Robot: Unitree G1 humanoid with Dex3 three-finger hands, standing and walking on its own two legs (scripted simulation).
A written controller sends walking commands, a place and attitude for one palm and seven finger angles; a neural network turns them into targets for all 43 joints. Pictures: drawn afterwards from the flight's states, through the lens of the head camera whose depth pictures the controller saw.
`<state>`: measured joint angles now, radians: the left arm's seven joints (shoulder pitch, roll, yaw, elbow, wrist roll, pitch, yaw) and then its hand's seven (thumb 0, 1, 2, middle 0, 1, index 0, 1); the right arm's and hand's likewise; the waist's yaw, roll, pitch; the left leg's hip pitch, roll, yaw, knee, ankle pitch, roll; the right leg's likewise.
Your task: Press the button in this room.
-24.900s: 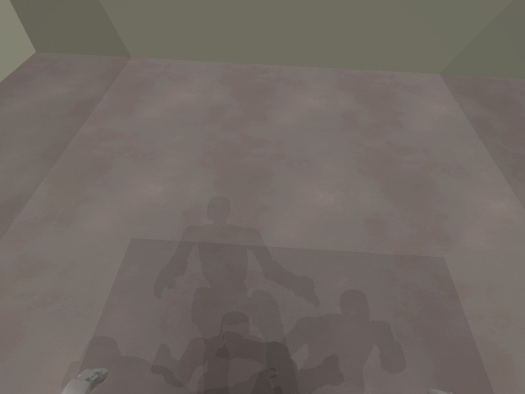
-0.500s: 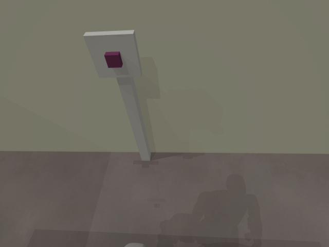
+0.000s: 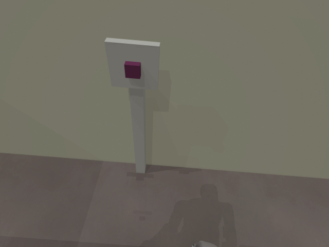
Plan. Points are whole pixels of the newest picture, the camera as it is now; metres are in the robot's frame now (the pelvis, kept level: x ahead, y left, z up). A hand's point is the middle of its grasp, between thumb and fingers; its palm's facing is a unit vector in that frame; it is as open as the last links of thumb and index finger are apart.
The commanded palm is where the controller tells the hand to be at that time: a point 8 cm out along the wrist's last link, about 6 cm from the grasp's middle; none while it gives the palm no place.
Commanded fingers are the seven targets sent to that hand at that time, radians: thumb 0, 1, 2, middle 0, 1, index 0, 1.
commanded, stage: take the last steps up to it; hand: left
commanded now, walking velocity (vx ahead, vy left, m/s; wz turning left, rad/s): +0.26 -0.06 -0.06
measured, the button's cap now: (133, 69) +0.67 +0.17 +0.07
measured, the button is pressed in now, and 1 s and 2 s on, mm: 0 0 0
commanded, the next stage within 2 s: come to a stop and stand still in 0.24 s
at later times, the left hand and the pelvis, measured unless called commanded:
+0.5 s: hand (130, 206) +0.27 +0.12 -0.17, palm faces -0.02 -0.97 -0.24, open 7.1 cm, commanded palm none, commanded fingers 0.00 0.90 0.90 -0.20 -0.30 -0.20 -0.30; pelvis +0.17 -0.05 -0.01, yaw -1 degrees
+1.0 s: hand (97, 233) +0.19 +0.21 -0.19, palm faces +0.01 -0.98 -0.19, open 7.3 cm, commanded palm none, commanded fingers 0.00 0.90 0.90 -0.20 -0.30 -0.20 -0.30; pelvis +0.16 +0.01 +0.00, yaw -3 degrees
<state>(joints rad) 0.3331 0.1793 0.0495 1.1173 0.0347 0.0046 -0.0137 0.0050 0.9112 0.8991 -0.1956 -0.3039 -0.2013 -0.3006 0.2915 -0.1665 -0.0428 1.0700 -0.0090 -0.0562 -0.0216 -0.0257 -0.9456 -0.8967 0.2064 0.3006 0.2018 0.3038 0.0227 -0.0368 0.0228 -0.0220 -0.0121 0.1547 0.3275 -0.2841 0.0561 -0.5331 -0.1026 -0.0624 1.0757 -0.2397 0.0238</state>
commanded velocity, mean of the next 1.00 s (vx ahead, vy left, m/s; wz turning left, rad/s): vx -0.04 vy -0.04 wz -0.01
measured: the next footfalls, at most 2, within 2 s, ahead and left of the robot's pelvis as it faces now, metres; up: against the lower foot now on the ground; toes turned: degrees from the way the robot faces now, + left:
right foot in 0.30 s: +0.25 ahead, -0.14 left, +0.00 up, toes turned -10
left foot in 0.78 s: +0.23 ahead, +0.10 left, +0.00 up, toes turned +2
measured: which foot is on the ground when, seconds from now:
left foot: down 0.00-0.32, up 0.34-0.76, down 0.78-1.00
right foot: up 0.00-0.28, down 0.30-0.78, up 0.80-1.00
